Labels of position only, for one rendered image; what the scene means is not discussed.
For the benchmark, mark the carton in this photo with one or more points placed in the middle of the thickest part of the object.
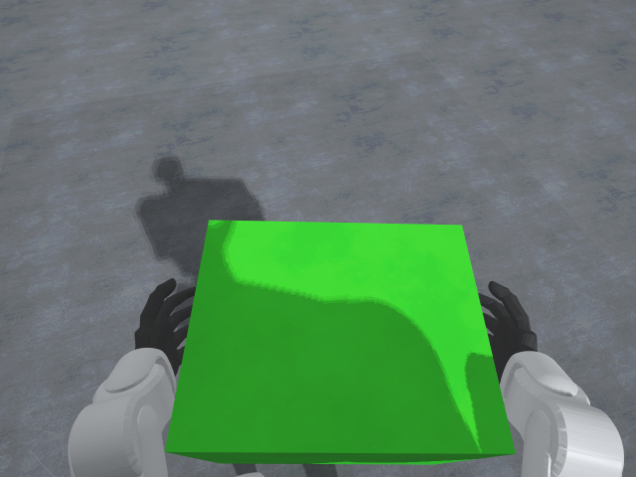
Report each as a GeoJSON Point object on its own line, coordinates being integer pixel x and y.
{"type": "Point", "coordinates": [337, 343]}

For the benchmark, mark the left robot forearm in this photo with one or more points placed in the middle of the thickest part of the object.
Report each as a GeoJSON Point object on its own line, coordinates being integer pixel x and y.
{"type": "Point", "coordinates": [120, 433]}

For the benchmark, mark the right robot hand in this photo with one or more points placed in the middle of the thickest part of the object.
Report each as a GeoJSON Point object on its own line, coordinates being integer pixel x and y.
{"type": "Point", "coordinates": [511, 327]}

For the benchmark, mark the left robot hand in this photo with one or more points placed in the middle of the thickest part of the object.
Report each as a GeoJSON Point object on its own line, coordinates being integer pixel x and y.
{"type": "Point", "coordinates": [157, 326]}

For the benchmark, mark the right robot forearm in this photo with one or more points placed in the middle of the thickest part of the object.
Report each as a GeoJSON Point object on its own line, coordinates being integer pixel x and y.
{"type": "Point", "coordinates": [564, 436]}

